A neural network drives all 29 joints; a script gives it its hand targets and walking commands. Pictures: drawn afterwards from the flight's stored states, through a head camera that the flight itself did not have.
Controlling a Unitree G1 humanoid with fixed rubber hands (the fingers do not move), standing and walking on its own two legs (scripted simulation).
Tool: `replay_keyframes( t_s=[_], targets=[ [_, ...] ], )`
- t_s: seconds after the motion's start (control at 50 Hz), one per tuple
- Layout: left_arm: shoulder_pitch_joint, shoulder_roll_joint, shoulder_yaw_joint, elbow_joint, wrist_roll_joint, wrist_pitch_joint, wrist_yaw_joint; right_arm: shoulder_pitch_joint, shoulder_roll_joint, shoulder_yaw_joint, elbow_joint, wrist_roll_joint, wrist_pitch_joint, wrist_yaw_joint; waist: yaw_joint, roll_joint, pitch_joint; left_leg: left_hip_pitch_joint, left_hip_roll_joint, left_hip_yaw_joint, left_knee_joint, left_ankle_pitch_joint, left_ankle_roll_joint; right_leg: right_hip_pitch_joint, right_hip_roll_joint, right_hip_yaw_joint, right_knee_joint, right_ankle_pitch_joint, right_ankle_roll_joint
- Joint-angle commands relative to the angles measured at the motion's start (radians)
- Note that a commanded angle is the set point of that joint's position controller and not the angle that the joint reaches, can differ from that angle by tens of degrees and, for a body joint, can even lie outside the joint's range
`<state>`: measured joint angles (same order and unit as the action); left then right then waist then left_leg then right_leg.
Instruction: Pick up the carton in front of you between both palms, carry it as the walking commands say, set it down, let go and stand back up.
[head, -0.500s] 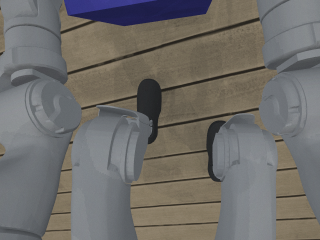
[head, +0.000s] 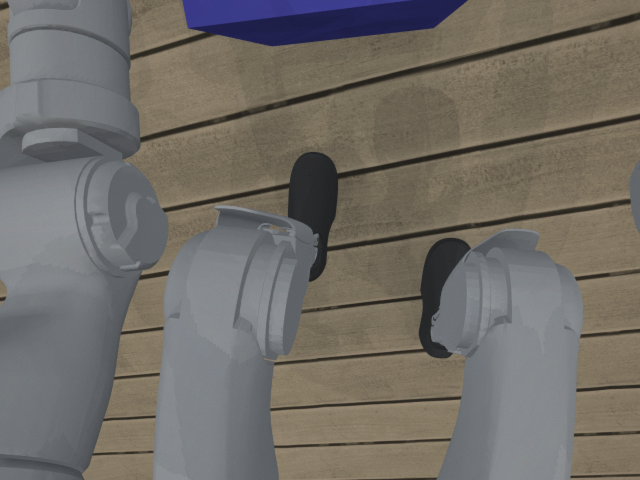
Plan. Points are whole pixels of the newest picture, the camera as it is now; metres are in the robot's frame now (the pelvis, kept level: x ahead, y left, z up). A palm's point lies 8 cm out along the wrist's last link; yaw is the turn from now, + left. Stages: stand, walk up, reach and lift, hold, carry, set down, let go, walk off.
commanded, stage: set down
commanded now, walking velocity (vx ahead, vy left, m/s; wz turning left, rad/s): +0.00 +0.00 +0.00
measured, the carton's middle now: out of the picture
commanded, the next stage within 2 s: let go in 0.84 s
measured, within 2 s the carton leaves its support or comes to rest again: neither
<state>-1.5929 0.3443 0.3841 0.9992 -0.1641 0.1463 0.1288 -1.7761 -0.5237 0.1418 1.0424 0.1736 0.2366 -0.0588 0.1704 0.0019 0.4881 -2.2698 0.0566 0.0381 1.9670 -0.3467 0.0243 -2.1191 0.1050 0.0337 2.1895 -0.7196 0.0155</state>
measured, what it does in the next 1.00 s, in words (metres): rises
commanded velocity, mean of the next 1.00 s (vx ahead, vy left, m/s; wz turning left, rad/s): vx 0.00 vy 0.00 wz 0.00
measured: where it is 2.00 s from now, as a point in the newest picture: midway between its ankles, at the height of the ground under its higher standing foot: (376, 278)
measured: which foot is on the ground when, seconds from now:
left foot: down 0.00-1.00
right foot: down 0.00-1.00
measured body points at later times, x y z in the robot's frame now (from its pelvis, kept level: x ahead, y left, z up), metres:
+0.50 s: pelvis +0.02 +0.00 +0.11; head +0.38 +0.02 +0.38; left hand +0.55 +0.29 +0.00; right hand +0.66 -0.09 +0.01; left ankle +0.17 +0.12 -0.36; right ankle +0.07 -0.11 -0.36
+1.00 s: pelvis +0.05 +0.00 +0.25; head +0.38 +0.03 +0.55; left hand +0.54 +0.29 +0.14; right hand +0.65 -0.10 +0.15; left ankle +0.17 +0.12 -0.36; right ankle +0.07 -0.11 -0.36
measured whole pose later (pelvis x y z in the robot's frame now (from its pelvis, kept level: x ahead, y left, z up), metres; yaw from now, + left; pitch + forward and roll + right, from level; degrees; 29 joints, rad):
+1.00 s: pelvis +0.05 +0.00 +0.25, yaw -1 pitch +47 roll -2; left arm -1.11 0.18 0.46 0.69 0.05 0.26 0.02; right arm -1.36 -0.37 -0.20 0.97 -0.07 0.28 0.04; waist 0.16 -0.05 0.00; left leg -1.67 0.03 0.01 1.03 -0.18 0.01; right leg -1.55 0.08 0.04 1.17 -0.43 0.01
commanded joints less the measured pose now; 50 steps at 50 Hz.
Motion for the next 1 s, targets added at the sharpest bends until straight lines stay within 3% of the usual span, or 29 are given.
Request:
replay_keyframes(
  t_s=[0.0, 0.06, 0.18, 0.4, 0.5, 0.7, 0.84, 0.92, 0.98],
  targets=[
    [-0.225, 0.177, -0.014, -0.167, -0.008, 0.035, 0.024, -0.366, -0.105, -0.065, -0.136, -0.016, 0.016, -0.003, 0.102, -0.166, -1.587, 1.321, -0.062, -0.04, -0.053, 0.391, -0.003, 0.208, -0.035, -0.069, -0.329, 0.145, -0.006],
    [-0.197, 0.125, -0.012, -0.156, 0.025, 0.063, 0.02, -0.29, -0.089, -0.118, -0.066, -0.045, 0.034, 0.015, 0.081, -0.127, -1.478, 1.212, -0.068, -0.025, -0.107, 0.32, -0.019, 0.174, -0.029, -0.061, -0.379, 0.136, -0.017],
    [-0.126, 0.051, 0.02, -0.187, 0.091, 0.073, -0.003, -0.189, -0.057, -0.193, 0.003, -0.102, 0.025, 0.043, 0.066, -0.08, -1.415, 1.127, -0.071, -0.002, -0.178, 0.342, -0.039, 0.125, -0.012, -0.046, -0.474, 0.174, -0.019],
    [-0.005, 0.086, 0.075, -0.313, 0.105, 0.116, -0.024, -0.177, -0.023, -0.183, -0.159, -0.12, 0.066, 0.041, 0.118, -0.226, -1.657, 1.128, -0.093, 0.038, -0.362, 0.449, -0.033, 0.473, 0.004, -0.043, -0.641, 0.359, 0.007],
    [0.037, 0.077, 0.069, -0.361, 0.096, 0.14, -0.037, -0.147, -0.022, -0.196, -0.203, -0.127, 0.088, 0.048, 0.107, -0.24, -1.702, 1.204, -0.096, 0.033, -0.456, 0.511, -0.032, 0.563, 0.008, -0.043, -0.729, 0.419, 0.01],
    [0.115, 0.007, 0.068, -0.387, 0.133, 0.144, -0.051, -0.031, -0.037, -0.27, -0.145, -0.171, 0.069, 0.093, 0.077, -0.15, -1.612, 1.469, -0.088, 0.006, -0.65, 0.568, -0.049, 0.503, 0.011, -0.048, -0.949, 0.379, 0.0],
    [0.173, -0.028, 0.087, -0.388, 0.176, 0.124, -0.063, 0.028, -0.013, -0.296, -0.113, -0.193, 0.042, 0.124, 0.076, -0.146, -1.538, 1.57, -0.08, -0.002, -0.793, 0.582, -0.049, 0.58, 0.005, -0.039, -1.096, 0.403, 0.004],
    [0.271, -0.046, 0.084, -0.402, 0.213, 0.105, -0.097, 0.148, 0.038, -0.34, -0.143, -0.235, 0.027, 0.11, 0.054, -0.129, -1.587, 1.677, -0.08, -0.002, -0.852, 0.655, -0.043, 0.671, 0.006, -0.032, -1.173, 0.486, 0.013],
    [0.398, -0.048, 0.071, -0.433, 0.246, 0.087, -0.138, 0.29, 0.113, -0.37, -0.221, -0.266, 0.014, 0.073, 0.039, -0.115, -1.64, 1.753, -0.083, 0.001, -0.892, 0.729, -0.034, 0.776, 0.007, -0.022, -1.225, 0.588, 0.022]
  ],
)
